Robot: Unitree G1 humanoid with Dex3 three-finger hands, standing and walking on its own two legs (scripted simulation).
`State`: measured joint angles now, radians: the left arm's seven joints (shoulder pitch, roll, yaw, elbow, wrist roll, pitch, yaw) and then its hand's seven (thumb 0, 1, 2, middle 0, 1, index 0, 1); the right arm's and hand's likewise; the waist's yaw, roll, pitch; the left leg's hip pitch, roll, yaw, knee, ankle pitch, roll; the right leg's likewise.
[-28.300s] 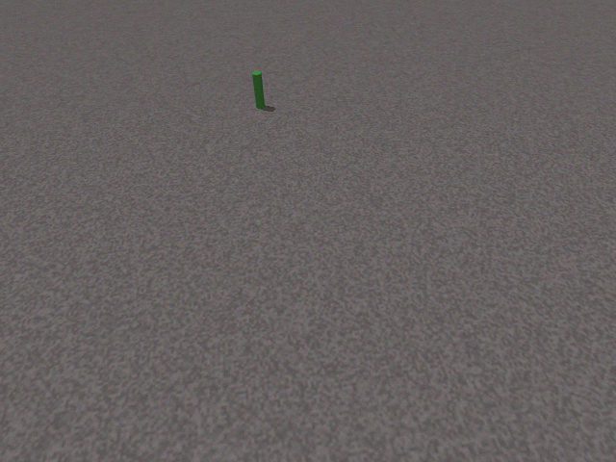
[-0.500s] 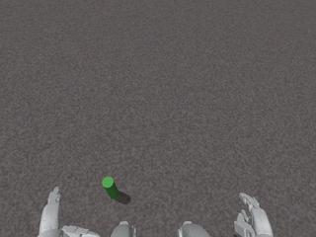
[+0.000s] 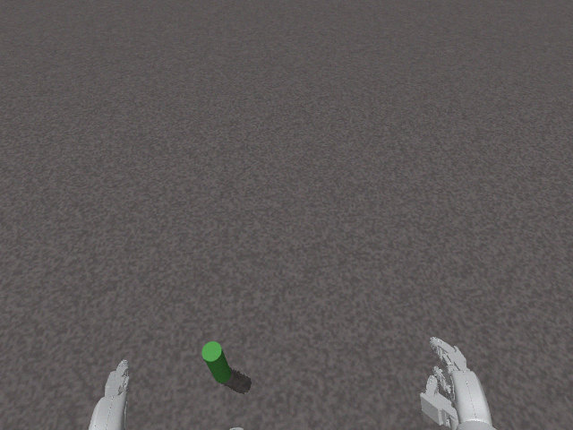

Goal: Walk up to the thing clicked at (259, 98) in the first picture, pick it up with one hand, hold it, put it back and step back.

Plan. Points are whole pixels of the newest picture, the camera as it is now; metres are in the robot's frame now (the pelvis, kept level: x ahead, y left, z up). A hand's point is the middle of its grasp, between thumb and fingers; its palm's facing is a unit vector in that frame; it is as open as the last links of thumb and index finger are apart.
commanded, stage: home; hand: left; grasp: from the side
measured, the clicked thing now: (217, 363) +0.41 +0.21 -0.61
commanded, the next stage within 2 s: stand in 1.42 s
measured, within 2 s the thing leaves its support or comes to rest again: neither
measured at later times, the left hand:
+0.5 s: hand (168, 427) +0.16 +0.17 -0.06, palm faces +0.09 -0.95 -0.29, open 17.7 cm
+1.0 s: hand (166, 426) +0.16 +0.17 -0.05, palm faces +0.09 -0.95 -0.29, open 17.6 cm
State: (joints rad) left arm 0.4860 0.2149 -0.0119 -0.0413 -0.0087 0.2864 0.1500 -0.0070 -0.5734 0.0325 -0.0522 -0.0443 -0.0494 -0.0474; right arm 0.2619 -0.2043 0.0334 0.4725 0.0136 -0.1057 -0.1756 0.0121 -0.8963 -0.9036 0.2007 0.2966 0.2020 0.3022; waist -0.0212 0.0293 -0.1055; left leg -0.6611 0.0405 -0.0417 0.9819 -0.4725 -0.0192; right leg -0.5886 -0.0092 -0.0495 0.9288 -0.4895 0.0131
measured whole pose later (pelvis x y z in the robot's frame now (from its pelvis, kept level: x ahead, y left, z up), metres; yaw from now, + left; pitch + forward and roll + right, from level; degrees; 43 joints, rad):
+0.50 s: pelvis +0.00 -0.01 +0.00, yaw +0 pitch +8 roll -1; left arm 0.47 0.20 -0.01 -0.01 -0.01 0.27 0.14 -0.01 -0.59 0.02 -0.05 -0.04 -0.05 -0.05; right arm 0.28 -0.21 0.03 0.50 0.02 -0.12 -0.17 0.01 -0.90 -0.90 0.20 0.30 0.20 0.30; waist -0.03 0.03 -0.10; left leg -0.64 0.05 -0.04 0.96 -0.46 -0.03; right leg -0.58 0.00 -0.05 0.92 -0.48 0.00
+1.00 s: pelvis +0.00 -0.01 +0.00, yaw +0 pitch +8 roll -1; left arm 0.47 0.21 -0.01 0.00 -0.01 0.27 0.13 -0.01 -0.57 0.03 -0.05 -0.05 -0.05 -0.05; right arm 0.27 -0.21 0.03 0.51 0.01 -0.13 -0.18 0.01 -0.90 -0.90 0.20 0.30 0.20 0.30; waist -0.02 0.03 -0.10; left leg -0.63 0.05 -0.04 0.95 -0.46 -0.03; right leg -0.57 0.00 -0.05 0.92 -0.48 0.00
